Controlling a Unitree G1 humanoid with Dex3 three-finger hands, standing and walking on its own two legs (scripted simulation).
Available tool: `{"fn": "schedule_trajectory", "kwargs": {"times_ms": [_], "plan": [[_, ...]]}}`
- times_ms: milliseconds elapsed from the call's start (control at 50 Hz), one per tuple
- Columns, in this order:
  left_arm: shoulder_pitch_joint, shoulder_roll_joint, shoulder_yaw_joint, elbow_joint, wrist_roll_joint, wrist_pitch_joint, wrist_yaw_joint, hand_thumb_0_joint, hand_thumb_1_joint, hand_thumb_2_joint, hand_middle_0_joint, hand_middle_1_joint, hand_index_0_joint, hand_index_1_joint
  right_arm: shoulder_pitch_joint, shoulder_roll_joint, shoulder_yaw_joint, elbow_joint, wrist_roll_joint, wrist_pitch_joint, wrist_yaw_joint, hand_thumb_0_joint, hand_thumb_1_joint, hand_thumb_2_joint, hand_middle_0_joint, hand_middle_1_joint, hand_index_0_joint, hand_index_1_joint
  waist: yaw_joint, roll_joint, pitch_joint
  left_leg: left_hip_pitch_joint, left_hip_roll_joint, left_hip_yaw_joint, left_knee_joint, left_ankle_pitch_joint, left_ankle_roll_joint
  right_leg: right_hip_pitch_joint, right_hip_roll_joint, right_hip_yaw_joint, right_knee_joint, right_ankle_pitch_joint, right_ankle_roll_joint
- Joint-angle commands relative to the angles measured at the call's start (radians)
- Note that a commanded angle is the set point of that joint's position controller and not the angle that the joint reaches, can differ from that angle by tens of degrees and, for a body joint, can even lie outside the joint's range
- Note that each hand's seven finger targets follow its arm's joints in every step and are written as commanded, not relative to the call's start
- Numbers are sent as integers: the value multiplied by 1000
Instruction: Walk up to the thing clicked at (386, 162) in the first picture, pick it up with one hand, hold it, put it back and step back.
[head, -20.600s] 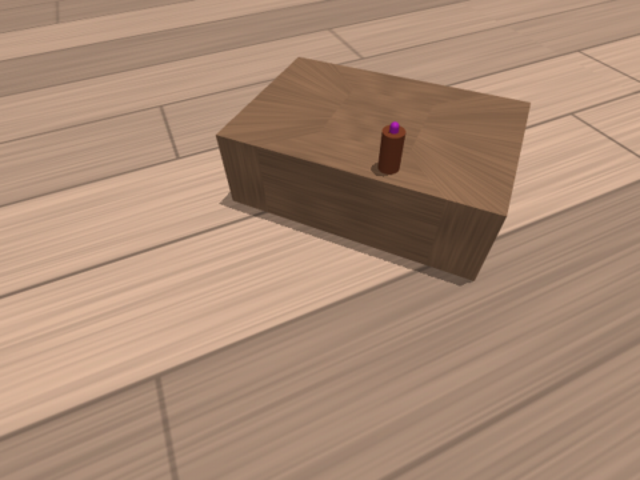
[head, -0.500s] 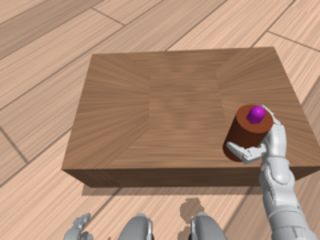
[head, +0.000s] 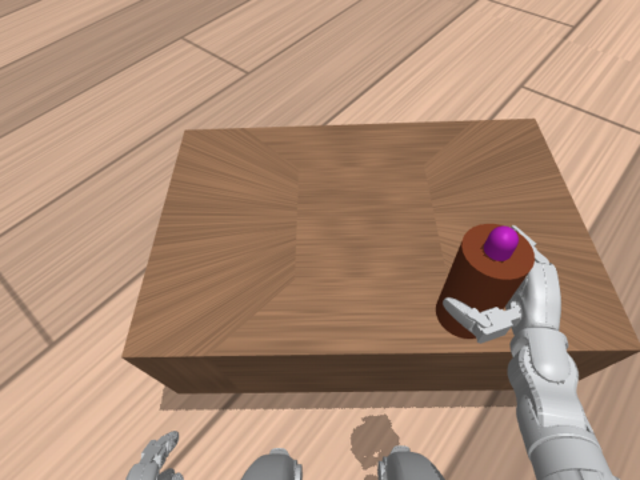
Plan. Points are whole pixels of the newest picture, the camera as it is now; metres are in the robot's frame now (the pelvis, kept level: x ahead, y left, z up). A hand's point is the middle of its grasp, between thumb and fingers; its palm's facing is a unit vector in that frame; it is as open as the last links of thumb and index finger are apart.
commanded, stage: hold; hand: right
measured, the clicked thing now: (482, 278) +0.34 -0.17 +0.03
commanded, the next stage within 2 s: none
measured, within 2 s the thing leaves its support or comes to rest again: neither
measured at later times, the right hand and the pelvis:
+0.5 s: hand (482, 283) +0.33 -0.17 +0.04, palm faces +0.16 +0.99 -0.02, open 10.7 cm; pelvis +0.01 +0.00 +0.01, yaw +0 degrees
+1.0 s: hand (487, 289) +0.32 -0.17 +0.04, palm faces +0.16 +0.99 -0.02, open 10.7 cm; pelvis +0.00 +0.00 +0.01, yaw +0 degrees
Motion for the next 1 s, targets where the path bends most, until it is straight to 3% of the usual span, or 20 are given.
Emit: {"fn": "schedule_trajectory", "kwargs": {"times_ms": [0, 40, 60, 80, 140, 160, 220, 240, 300, 400, 460, 560, 620, 660, 680, 740, 760, 860, 940, 980], "plan": [[14, 144, 48, -103, -7, -39, 18, 0, 901, 894, -196, -308, -201, -303, -423, -170, -61, -451, 41, -163, -9, 0, -123, -1329, 1258, 1438, 1303, 1438, -4, -93, -421, 170, -13, -3, -113, 352, 20, 284, 8, 21, -136, 355, 0], [13, 145, 48, -101, -8, -36, 19, 0, 899, 897, -196, -309, -201, -304, -385, -138, -38, -411, 41, -156, -7, 0, -102, -1333, 1255, 1442, 1302, 1442, -1, -80, -409, 169, -14, 0, -120, 359, 18, 307, 5, 23, -138, 378, 2], [18, 145, 50, -100, -9, -36, 21, 0, 898, 896, -197, -310, -202, -305, -414, -162, -58, -441, 44, -154, -11, 0, -99, -1330, 1254, 1440, 1301, 1440, 1, -68, -404, 179, -14, 0, -127, 361, 18, 296, 6, 23, -142, 371, -1], [14, 143, 48, -98, -9, -37, 19, 0, 888, 906, -198, -305, -196, -307, -360, -113, -28, -365, 40, -143, -5, 0, -64, -1324, 1265, 1445, 1310, 1445, 6, -39, -392, 183, -14, -1, -133, 365, 15, 289, 8, 22, -142, 366, -5], [8, 148, 50, -100, -9, -36, 18, 0, 899, 899, -199, -307, -200, -305, -401, -161, -56, -420, 41, -148, -8, 0, -61, -1319, 1268, 1445, 1313, 1445, -7, -75, -395, 185, -15, 4, -137, 352, 20, 310, 4, 25, -160, 377, 3], [6, 147, 48, -101, -9, -34, 16, 0, 898, 899, -198, -306, -199, -305, -366, -130, -34, -380, 38, -144, -4, 0, -83, -1312, 1272, 1439, 1314, 1439, -2, -71, -395, 172, -16, 6, -137, 347, 20, 324, 1, 28, -161, 395, 5], [13, 151, 52, -97, -10, -31, 16, 0, 892, 902, -201, -309, -201, -308, -401, -158, -46, -434, 42, -147, -6, 0, -81, -1307, 1260, 1429, 1302, 1429, -6, -78, -389, 189, -15, 4, -143, 366, 21, 330, 2, 26, -166, 406, 5], [7, 142, 46, -100, -10, -33, 14, 0, 894, 900, -201, -310, -202, -309, -344, -117, -28, -370, 41, -139, -3, 0, -82, -1307, 1260, 1428, 1301, 1428, -5, -62, -366, 193, -14, 5, -146, 367, 19, 316, 5, 24, -169, 405, 4], [-2, 143, 47, -107, -13, -34, 12, 0, 891, 906, -203, -311, -203, -311, -369, -146, -50, -407, 44, -143, -5, 0, -63, -1299, 1253, 1422, 1294, 1422, -16, -64, -372, 221, -10, 2, -156, 365, 18, 315, 9, 20, -176, 375, -1], [11, 149, 52, -104, -11, -32, 13, 0, 898, 902, -202, -312, -205, -309, -384, -139, -35, -448, 45, -146, -6, 0, -89, -1315, 1259, 1431, 1301, 1431, -10, -63, -391, 218, -13, 3, -155, 394, 19, 353, 4, 23, -175, 437, 4], [-6, 138, 46, -115, -14, -34, 12, 0, 890, 908, -203, -311, -203, -311, -369, -136, -42, -435, 44, -142, -9, 0, -73, -1306, 1251, 1423, 1295, 1423, -13, -43, -369, 252, -7, -4, -174, 372, 16, 314, 14, 14, -184, 353, -8], [-13, 138, 42, -111, -12, -35, 13, 0, 898, 906, -204, -314, -206, -312, -339, -119, -26, -420, 40, -135, -8, 0, -100, -1319, 1261, 1432, 1304, 1432, -5, -49, -356, 236, -7, -5, -179, 388, 14, 344, 12, 13, -187, 380, -6], [-18, 145, 46, -116, -14, -37, 15, 0, 898, 907, -203, -313, -205, -310, -377, -159, -53, -477, 43, -138, -15, 0, -97, -1307, 1255, 1422, 1297, 1422, -13, -66, -347, 241, -9, -2, -187, 337, 18, 331, 11, 15, -208, 325, -3], [-23, 142, 47, -110, -13, -36, 12, 0, 895, 903, -203, -313, -206, -310, -351, -144, -47, -437, 43, -136, -13, 0, -94, -1319, 1264, 1435, 1307, 1435, -13, -68, -315, 225, -10, 0, -196, 308, 18, 320, 10, 16, -216, 294, -2], [-20, 136, 43, -112, -14, -39, 12, 0, 896, 907, -202, -313, -204, -311, -314, -100, -20, -411, 43, -133, -10, 0, -98, -1317, 1263, 1432, 1305, 1432, -5, -29, -330, 232, -12, 4, -189, 333, 16, 333, 7, 20, -211, 324, -2], [-13, 144, 47, -106, -12, -40, 13, 0, 890, 908, -204, -312, -205, -311, -330, -133, -30, -452, 42, -138, -8, 0, -69, -1309, 1243, 1421, 1288, 1421, -12, -76, -356, 238, -9, 0, -180, 379, 19, 359, 8, 18, -198, 393, 3], [-14, 142, 48, -107, -13, -41, 13, 0, 892, 908, -204, -313, -205, -312, -322, -111, -11, -436, 42, -133, -6, 0, -96, -1312, 1258, 1427, 1300, 1427, -5, -51, -344, 240, -9, 1, -181, 385, 16, 348, 9, 18, -196, 390, -1], [-18, 148, 48, -113, -14, -41, 13, 0, 890, 908, -205, -312, -206, -311, -349, -154, -50, -458, 42, -141, -6, 0, -89, -1316, 1260, 1431, 1304, 1431, -18, -73, -365, 248, -7, -3, -186, 354, 18, 352, 12, 16, -204, 347, -2], [-25, 139, 43, -111, -16, -45, 12, 0, 891, 908, -203, -312, -205, -311, -372, -141, -36, -484, 52, -137, -9, 0, -118, -1315, 1260, 1426, 1302, 1426, -7, -59, -333, 237, -12, 3, -197, 321, 18, 334, 9, 19, -219, 308, 0], [-26, 143, 46, -108, -15, -47, 12, 0, 893, 912, -204, -313, -205, -312, -311, -103, -12, -438, 50, -129, -8, 0, -106, -1334, 1271, 1447, 1316, 1447, -9, -46, -339, 243, -11, 3, -191, 341, 17, 336, 9, 18, -213, 328, -1]]}}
